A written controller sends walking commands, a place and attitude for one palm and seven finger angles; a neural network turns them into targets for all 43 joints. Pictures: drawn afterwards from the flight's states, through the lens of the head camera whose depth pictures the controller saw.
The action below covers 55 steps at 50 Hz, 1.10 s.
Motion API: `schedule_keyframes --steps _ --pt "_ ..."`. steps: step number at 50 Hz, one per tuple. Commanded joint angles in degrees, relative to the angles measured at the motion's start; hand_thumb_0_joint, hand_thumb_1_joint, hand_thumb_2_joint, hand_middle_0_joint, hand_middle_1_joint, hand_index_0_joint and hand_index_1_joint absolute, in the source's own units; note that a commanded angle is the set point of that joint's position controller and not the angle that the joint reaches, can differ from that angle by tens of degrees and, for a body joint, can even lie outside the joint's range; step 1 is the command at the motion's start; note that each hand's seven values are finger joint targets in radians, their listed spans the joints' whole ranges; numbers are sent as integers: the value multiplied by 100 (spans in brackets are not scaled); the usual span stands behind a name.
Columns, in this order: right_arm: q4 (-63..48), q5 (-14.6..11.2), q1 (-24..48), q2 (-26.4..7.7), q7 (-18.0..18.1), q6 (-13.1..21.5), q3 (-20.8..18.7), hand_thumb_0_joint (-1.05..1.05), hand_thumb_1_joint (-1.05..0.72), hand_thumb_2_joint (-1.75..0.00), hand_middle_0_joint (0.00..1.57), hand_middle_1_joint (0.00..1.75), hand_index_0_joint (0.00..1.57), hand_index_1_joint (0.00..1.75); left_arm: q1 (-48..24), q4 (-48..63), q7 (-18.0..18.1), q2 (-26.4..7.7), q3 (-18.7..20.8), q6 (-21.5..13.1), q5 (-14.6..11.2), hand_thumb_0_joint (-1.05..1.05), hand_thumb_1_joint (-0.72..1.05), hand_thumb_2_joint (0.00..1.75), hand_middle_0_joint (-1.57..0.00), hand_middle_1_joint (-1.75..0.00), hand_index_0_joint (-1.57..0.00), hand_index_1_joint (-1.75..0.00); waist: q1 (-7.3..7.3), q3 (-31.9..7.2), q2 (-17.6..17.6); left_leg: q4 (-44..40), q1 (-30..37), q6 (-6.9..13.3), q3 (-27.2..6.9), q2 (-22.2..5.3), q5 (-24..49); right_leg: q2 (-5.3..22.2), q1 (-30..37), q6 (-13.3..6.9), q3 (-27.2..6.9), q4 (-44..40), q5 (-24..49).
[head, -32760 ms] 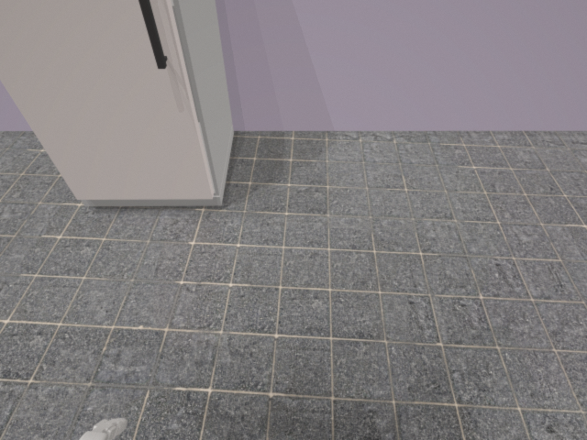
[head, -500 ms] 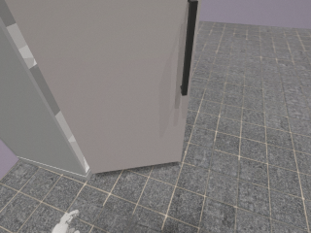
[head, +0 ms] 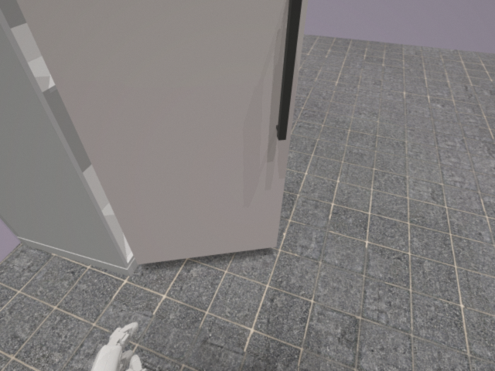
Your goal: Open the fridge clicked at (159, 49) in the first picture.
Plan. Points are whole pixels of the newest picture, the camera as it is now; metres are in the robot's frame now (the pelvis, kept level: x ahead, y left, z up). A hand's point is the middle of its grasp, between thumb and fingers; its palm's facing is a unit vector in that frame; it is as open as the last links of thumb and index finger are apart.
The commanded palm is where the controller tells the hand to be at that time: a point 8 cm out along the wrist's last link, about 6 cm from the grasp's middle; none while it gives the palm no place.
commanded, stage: stop stepping back and stand still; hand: right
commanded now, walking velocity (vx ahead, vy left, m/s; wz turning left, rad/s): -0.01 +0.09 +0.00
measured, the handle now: (285, 73) +0.77 -0.06 +0.16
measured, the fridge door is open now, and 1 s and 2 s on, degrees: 65 65 65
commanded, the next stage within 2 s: let the arm hang, fingers relaxed in 0.22 s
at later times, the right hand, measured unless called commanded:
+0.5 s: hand (402, 363) +0.18 -0.24 -0.08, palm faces +0.06 +0.92 -0.38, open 7.4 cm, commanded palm none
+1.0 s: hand out of the picture -0.01 -0.21 -0.15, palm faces -0.02 +0.98 -0.22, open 7.3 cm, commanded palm none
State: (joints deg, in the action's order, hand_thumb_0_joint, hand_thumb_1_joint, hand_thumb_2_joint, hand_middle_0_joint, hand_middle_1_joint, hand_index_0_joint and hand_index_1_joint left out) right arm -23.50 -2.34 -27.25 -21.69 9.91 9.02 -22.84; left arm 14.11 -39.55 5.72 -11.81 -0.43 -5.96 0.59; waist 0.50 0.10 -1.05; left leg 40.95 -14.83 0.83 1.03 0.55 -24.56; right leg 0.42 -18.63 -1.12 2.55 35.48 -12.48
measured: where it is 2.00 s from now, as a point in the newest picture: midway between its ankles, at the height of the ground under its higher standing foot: outside the picture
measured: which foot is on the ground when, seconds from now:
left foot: down 0.00-1.00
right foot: down 0.00-1.00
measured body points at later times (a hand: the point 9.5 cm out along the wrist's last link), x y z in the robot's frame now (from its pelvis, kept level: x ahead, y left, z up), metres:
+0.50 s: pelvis +0.01 -0.01 +0.00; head +0.01 +0.01 +0.45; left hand +0.17 +0.26 -0.10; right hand +0.18 -0.29 -0.05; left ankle +0.01 +0.10 -0.72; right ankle +0.05 -0.11 -0.72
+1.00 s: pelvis +0.01 -0.02 +0.02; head +0.04 -0.02 +0.47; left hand -0.01 +0.20 -0.14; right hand -0.01 -0.26 -0.14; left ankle +0.01 +0.10 -0.72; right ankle +0.05 -0.11 -0.72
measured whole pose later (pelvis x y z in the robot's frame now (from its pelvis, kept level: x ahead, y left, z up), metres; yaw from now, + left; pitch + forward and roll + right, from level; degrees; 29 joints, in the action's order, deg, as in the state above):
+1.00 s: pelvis +0.01 -0.02 +0.02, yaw +0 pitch +0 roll +1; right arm 65.6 0.6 -15.7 -11.2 1.4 -0.6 0.7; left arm 15.3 -65.5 1.8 -8.1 0.0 1.0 1.0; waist -0.5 4.1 0.8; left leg 23.1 -10.6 0.8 0.7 1.2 -12.3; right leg -0.5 -14.9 -1.8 1.8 24.0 -9.0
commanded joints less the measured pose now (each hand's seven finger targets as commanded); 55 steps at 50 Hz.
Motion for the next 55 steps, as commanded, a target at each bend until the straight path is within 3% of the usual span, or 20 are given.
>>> schedule_keyframes --steps 1,2,4,5,6,8,11,15,16,17,18,20,22,24,27,31,34,40,48,55 --pt "-1688 93 550 -1213 57 430 -601 0 -90 -90 20 30 20 30 -868 1066 -26 -656 165 -387 47 0 90 90 -20 -30 -20 -30 39 299 1268 -952 693 84 94 99 -29 1074 -986 -396 -1527 -2396 -2769" --pt "-1704 109 376 -1352 59 433 -750 0 -90 -90 20 30 20 30 -837 1091 -43 -670 191 -398 51 0 90 90 -20 -30 -20 -30 37 211 880 -1591 794 161 -168 -25 39 750 -930 -229 -1055 -1821 -2373" --pt "-1637 17 145 -1268 30 431 -720 0 -90 -90 20 30 20 30 -746 1070 -106 -566 234 -377 49 0 90 90 -20 -30 -20 -30 -33 88 -693 -2758 -33 661 -1998 -1013 -750 122 -515 54 -299 134 -1036" --pt "-1749 -35 191 -1247 55 416 -725 0 -90 -90 20 30 20 30 -634 995 -129 -582 235 -390 30 0 90 90 -20 -30 -20 -30 -47 5 -740 -2842 -200 862 -2291 -1394 -303 79 -321 124 -161 671 -533" --pt "-1754 -67 163 -1238 90 434 -758 0 -90 -90 20 30 20 30 -569 1005 -146 -578 229 -409 10 0 90 90 -20 -30 -20 -30 -69 -199 -467 -2524 90 914 -2066 -1430 736 122 -268 135 -193 602 -218" --pt "-1526 -81 177 -1139 99 452 -679 0 -90 -90 20 30 20 30 -529 979 -127 -611 224 -422 -30 0 90 90 -20 -30 -20 -30 -100 -339 142 -1909 219 604 -1348 -1136 1826 211 230 95 -277 -348 106" --pt "-1156 -87 -16 -1107 57 423 -645 0 -90 -90 20 30 20 30 -699 1101 -24 -764 293 -391 -116 0 90 90 -20 -30 -20 -30 19 -495 326 -1695 153 44 -686 -328 1686 600 818 -95 -676 -975 891" --pt "-1255 -45 81 -1169 11 427 -647 0 -90 -90 20 30 20 30 -809 1171 11 -729 226 -345 -78 0 90 90 -20 -30 -20 -30 33 -470 416 -1651 456 -23 -475 -236 1873 623 530 -142 -790 -1177 1084" --pt "3216 514 285 -221 -794 -354 1657 0 -90 -90 20 30 20 30 -970 -275 -569 -1756 593 -508 -33 0 90 90 -20 -30 -20 -30 -241 -442 128 -729 -147 87 -212 -726 3391 752 475 -156 -748 -79 2463" --pt "3442 418 348 -61 -914 -727 1598 0 -90 -90 20 30 20 30 -545 -240 -562 -1486 630 -153 -76 0 90 90 -20 -30 -20 -30 -221 -895 -95 -786 -178 62 -458 -663 3356 751 838 -74 -621 -54 2754" --pt "3591 372 531 -8 -920 -768 1683 0 -90 -90 20 30 20 30 -416 -104 -562 -1432 559 11 -41 0 90 90 -20 -30 -20 -30 -165 -935 -226 -646 -150 79 -280 -606 2872 844 618 -176 -775 -96 2447" --pt "4147 361 900 -137 -920 -799 1806 0 -90 -90 20 30 20 30 -628 12 -572 -1392 398 239 -4 0 90 90 -20 -30 -20 -30 -54 -680 -539 -719 34 104 -254 -526 2117 843 91 -345 -994 -416 1774" --pt "4886 367 1261 -220 -889 -814 1932 0 -90 -90 20 30 20 30 -725 -42 -570 -1284 311 386 37 0 90 90 -20 -30 -20 -30 -51 -499 -818 -1073 127 203 -534 -667 2183 609 -53 -227 -876 -423 1313" --pt "5616 351 1545 -138 -850 -884 2089 0 -90 -90 20 30 20 30 -640 -273 -542 -1072 223 547 80 0 90 90 -20 -30 -20 -30 -135 -291 -609 -1433 -51 289 -774 -832 1931 404 113 -113 -723 -521 740" --pt "6527 366 1706 -126 -851 -940 2186 0 -90 -90 20 30 20 30 -678 -673 -514 -991 145 658 127 0 90 90 -20 -30 -20 -30 -132 26 156 -1823 -152 205 -768 -619 914 453 247 -107 -837 -1062 315" --pt "7443 353 1384 125 -871 -880 2152 0 -90 -90 20 30 20 30 -582 -1247 -450 -807 129 637 128 0 90 90 -20 -30 -20 -30 -77 -160 892 -2160 251 233 -804 -566 784 459 345 -79 -787 -1348 -88" --pt "7800 334 1339 208 -867 -861 2154 0 -90 -90 20 30 20 30 -311 -1559 -418 -695 160 641 110 0 90 90 -20 -30 -20 -30 -96 -282 955 -2296 410 267 -788 -589 935 490 460 -79 -780 -1355 -73" --pt "8378 316 1238 385 -852 -867 2238 0 -90 -90 20 30 20 30 103 -2049 -372 -577 184 643 69 0 90 90 -20 -30 -20 -30 -125 128 160 -2450 179 242 -688 -533 827 562 519 -110 -820 -1541 -71" --pt "8714 318 994 558 -803 -860 2262 0 -90 -90 20 30 20 30 345 -2379 -345 -392 177 587 47 0 90 90 -20 -30 -20 -30 -93 15 61 -2241 264 194 -592 -513 1249 628 736 -169 -780 -1606 452" --pt "8749 338 959 671 -783 -871 2252 0 -90 -90 20 30 20 30 295 -2486 -350 -281 171 593 58 0 90 90 -20 -30 -20 -30 -89 310 129 -2229 79 161 -575 -487 1011 610 612 -162 -782 -1762 77"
